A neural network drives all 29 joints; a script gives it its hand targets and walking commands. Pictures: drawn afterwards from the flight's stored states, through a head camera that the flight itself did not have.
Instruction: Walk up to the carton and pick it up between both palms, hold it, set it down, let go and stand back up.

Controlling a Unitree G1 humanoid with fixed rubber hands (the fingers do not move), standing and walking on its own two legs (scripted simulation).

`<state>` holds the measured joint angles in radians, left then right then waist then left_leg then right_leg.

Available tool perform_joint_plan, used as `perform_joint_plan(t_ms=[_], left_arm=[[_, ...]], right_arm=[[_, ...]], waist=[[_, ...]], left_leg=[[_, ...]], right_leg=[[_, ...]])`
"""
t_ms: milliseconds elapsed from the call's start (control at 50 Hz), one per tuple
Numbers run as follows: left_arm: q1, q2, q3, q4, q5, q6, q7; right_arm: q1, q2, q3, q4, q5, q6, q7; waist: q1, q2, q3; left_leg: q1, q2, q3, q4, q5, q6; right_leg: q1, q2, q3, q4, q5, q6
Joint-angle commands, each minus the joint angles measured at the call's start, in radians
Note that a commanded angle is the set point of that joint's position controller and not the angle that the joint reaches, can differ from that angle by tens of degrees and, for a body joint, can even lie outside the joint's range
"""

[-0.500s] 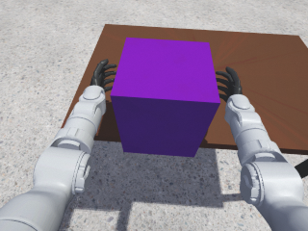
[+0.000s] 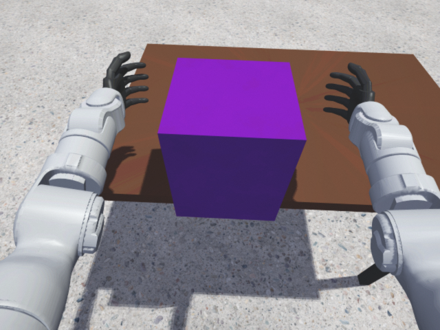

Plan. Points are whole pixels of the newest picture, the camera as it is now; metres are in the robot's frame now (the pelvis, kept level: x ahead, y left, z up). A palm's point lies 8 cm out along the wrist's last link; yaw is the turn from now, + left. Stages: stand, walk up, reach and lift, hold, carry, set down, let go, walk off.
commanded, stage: set down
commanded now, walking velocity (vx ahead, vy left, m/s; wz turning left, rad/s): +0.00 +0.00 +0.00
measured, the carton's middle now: (229, 144) +0.44 -0.02 +0.08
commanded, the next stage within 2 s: let go in 1.80 s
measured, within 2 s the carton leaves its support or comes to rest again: neither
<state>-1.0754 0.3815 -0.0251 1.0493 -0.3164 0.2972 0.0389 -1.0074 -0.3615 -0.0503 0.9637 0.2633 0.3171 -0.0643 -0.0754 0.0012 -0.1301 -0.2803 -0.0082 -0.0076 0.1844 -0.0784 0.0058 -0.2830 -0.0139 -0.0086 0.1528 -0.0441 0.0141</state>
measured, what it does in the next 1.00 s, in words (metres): stands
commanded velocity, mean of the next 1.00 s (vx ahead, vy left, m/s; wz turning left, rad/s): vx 0.00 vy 0.00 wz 0.00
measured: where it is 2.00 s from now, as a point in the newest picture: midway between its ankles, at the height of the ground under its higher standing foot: outside the picture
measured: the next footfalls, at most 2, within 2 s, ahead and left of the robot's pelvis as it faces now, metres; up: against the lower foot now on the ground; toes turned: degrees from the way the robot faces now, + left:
none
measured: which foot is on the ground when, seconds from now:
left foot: down 0.00-1.00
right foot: down 0.00-1.00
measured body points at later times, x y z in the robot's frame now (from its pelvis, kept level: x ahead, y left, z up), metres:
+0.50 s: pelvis +0.00 -0.01 +0.00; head +0.01 +0.00 +0.45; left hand +0.46 +0.19 +0.20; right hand +0.43 -0.24 +0.19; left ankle -0.01 +0.11 -0.75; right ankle +0.01 -0.13 -0.75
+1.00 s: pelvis -0.02 -0.01 +0.00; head -0.02 +0.00 +0.45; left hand +0.40 +0.20 +0.14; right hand +0.38 -0.24 +0.14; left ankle -0.01 +0.11 -0.75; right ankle +0.01 -0.13 -0.75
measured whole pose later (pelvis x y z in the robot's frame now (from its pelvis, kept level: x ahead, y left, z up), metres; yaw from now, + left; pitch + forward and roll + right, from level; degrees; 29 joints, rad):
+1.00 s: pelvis -0.02 -0.01 +0.00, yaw +0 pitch +2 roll +0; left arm -0.72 0.38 0.01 0.70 -0.31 0.36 -0.01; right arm -0.67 -0.32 -0.06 0.61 0.25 0.40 -0.07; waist -0.04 0.00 -0.05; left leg -0.17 0.00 -0.02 0.22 -0.09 0.00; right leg -0.18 0.00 0.00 0.21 -0.07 0.00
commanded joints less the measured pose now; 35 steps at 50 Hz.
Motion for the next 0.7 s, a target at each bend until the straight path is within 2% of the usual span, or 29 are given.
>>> perform_joint_plan(t_ms=[0,220,400,680], left_arm=[[-0.389,0.142,0.026,-0.146,-0.006,0.004,-0.001],[-0.36,0.161,0.054,-0.258,-0.006,0.1,-0.01],[-0.281,0.162,0.08,-0.318,0.007,0.147,-0.026],[-0.151,0.157,0.078,-0.433,-0.001,0.112,-0.043]], right_arm=[[-0.364,-0.149,-0.017,-0.153,0.007,0.006,0.001],[-0.335,-0.152,-0.022,-0.268,0.012,0.108,-0.005],[-0.26,-0.14,-0.04,-0.338,0.002,0.161,-0.008],[-0.132,-0.118,-0.045,-0.441,0.002,0.134,-0.01]], waist=[[0.003,0.016,-0.469],[0.009,0.01,-0.463],[0.016,-0.002,-0.4],[0.025,0.009,-0.327]], left_leg=[[0.178,-0.031,0.0,0.029,0.256,-0.042],[0.237,-0.035,0.002,0.015,0.325,-0.035],[0.244,-0.04,-0.003,0.006,0.323,-0.028],[0.216,-0.034,-0.01,0.016,0.161,-0.019]], right_leg=[[0.224,0.053,-0.007,0.045,0.264,0.028],[0.288,0.055,0.001,0.037,0.358,0.027],[0.331,0.056,0.009,0.037,0.373,0.026],[0.277,0.056,0.008,0.047,0.167,0.008]])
